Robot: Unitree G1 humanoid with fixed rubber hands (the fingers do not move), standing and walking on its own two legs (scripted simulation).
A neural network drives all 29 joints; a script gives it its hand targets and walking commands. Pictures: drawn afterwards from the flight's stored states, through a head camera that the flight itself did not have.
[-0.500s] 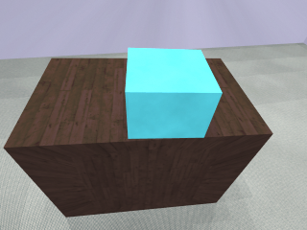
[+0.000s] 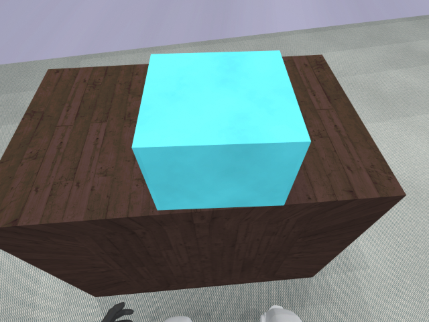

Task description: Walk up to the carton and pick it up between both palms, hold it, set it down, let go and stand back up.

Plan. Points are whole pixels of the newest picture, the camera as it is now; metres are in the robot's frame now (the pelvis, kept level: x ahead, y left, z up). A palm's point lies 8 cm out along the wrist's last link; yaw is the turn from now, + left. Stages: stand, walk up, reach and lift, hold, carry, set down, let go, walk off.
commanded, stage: stand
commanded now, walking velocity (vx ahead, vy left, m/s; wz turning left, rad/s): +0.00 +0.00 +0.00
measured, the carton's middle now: (218, 130) +0.47 +0.02 +0.07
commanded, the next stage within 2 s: none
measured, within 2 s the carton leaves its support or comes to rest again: neither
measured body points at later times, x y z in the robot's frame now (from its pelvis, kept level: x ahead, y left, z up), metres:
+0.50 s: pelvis +0.02 +0.00 +0.02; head +0.05 -0.01 +0.47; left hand +0.13 +0.25 -0.09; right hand +0.13 -0.23 -0.12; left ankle +0.00 +0.12 -0.70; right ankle +0.03 -0.12 -0.70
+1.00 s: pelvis +0.00 +0.00 +0.03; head +0.01 +0.00 +0.48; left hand +0.06 +0.25 -0.11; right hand +0.05 -0.25 -0.11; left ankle +0.00 +0.12 -0.70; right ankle +0.03 -0.12 -0.70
